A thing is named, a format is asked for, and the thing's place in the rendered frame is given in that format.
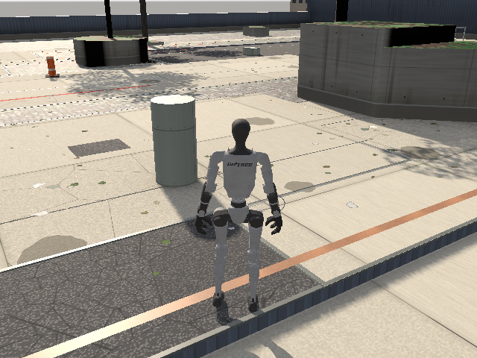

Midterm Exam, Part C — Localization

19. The robot right upper arm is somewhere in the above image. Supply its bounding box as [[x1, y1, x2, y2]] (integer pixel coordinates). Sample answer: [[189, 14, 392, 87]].
[[256, 151, 275, 194]]

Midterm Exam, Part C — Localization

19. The left robot foot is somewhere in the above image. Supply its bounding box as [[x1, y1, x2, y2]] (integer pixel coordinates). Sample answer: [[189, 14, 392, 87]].
[[212, 291, 224, 307]]

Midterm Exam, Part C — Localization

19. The left robot thigh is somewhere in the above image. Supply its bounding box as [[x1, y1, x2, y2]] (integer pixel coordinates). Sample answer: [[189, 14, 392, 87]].
[[213, 207, 228, 257]]

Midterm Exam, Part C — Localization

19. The robot left hand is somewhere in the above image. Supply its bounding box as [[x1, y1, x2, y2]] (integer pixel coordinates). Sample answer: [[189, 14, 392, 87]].
[[195, 215, 212, 235]]

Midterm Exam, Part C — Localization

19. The left robot forearm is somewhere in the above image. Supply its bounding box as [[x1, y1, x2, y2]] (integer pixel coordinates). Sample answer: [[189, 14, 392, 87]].
[[197, 182, 212, 217]]

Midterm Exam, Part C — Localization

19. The right robot forearm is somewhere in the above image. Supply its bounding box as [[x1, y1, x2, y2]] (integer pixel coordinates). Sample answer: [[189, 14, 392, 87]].
[[267, 182, 281, 218]]

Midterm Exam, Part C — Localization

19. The robot right hand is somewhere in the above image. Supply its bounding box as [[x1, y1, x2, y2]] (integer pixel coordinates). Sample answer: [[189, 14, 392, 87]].
[[265, 216, 282, 235]]

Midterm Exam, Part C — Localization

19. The robot left upper arm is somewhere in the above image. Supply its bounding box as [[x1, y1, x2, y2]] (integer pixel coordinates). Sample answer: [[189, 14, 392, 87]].
[[204, 151, 224, 193]]

